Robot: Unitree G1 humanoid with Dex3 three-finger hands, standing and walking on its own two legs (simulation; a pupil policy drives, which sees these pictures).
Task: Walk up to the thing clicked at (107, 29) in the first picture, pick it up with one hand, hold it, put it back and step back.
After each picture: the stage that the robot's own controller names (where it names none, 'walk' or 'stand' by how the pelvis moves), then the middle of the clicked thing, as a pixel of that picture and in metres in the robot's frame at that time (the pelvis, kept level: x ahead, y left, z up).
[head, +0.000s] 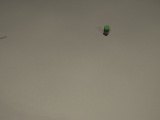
stand; (106, 30) +1.64 -0.28 -0.72
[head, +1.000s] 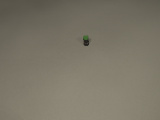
walk; (86, 40) +1.51 +0.10 -0.69
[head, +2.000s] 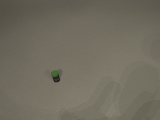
walk; (55, 76) +0.92 +0.35 -0.72
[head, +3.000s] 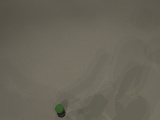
walk; (60, 111) +0.55 +0.25 -0.71
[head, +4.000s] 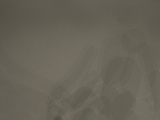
stand; out of the picture +0.39 +0.21 -0.70
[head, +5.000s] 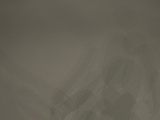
stand; out of the picture +0.36 +0.20 -0.72
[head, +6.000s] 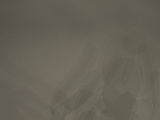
stand; out of the picture +0.36 +0.21 -0.73
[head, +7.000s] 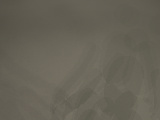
stand; out of the picture +0.35 +0.22 -0.73
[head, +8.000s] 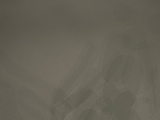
stand; out of the picture +0.34 +0.22 -0.73
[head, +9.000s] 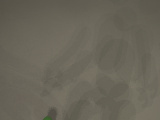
go down; out of the picture +0.37 +0.22 -0.69
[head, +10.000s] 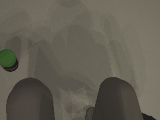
go down; (8, 61) +0.42 +0.27 -0.29
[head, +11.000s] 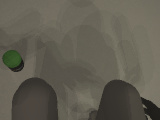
close in; (14, 61) +0.41 +0.27 -0.29
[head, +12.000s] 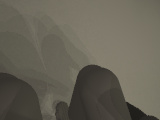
close in; out of the picture +0.39 +0.30 -0.21
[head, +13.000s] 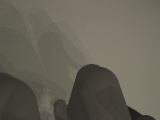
close; out of the picture +0.39 +0.31 -0.22
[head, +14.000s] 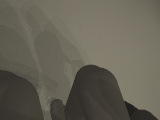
lift; out of the picture +0.36 +0.29 -0.23
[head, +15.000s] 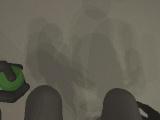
lift; (13, 83) +0.31 +0.24 -0.07
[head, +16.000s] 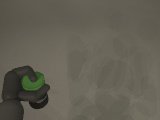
hold; (36, 90) +0.33 +0.17 +0.04
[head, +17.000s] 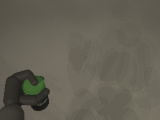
hold; (36, 94) +0.32 +0.17 +0.00
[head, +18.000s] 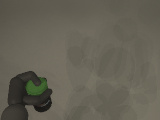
crouch; (39, 95) +0.33 +0.16 -0.03
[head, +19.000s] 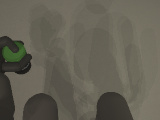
crouch; (18, 59) +0.42 +0.22 -0.09
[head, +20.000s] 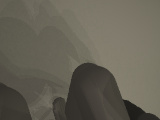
lower; out of the picture +0.40 +0.31 -0.22
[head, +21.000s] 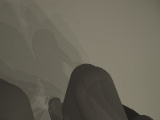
lower; out of the picture +0.40 +0.31 -0.23
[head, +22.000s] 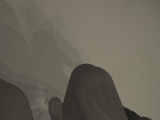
lower; out of the picture +0.40 +0.31 -0.23
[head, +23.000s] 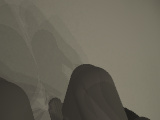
lower; out of the picture +0.40 +0.32 -0.23
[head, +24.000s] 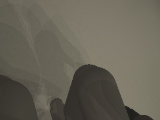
loosen; out of the picture +0.39 +0.31 -0.22
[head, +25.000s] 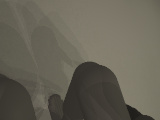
withdraw; out of the picture +0.39 +0.30 -0.22
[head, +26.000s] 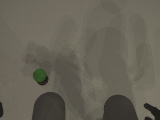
walk; (41, 77) +0.43 +0.23 -0.42
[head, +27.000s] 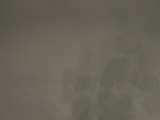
stand; out of the picture +0.36 +0.19 -0.66
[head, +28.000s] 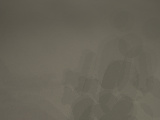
stand; out of the picture +0.37 +0.20 -0.67
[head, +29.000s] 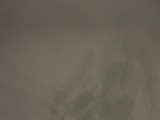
stand; out of the picture +0.38 +0.18 -0.70
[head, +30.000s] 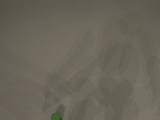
walk; (56, 119) +0.41 +0.19 -0.71
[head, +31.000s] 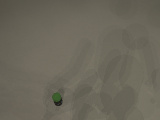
walk; (57, 99) +0.56 +0.22 -0.69
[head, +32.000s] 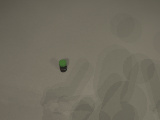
walk; (63, 66) +0.86 +0.19 -0.70
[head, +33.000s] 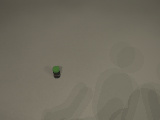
stand; (56, 72) +0.96 +0.25 -0.71
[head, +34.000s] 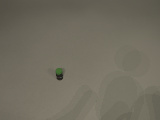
stand; (59, 74) +0.98 +0.24 -0.72
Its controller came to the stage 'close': yes
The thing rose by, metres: 0.71
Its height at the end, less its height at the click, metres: +0.00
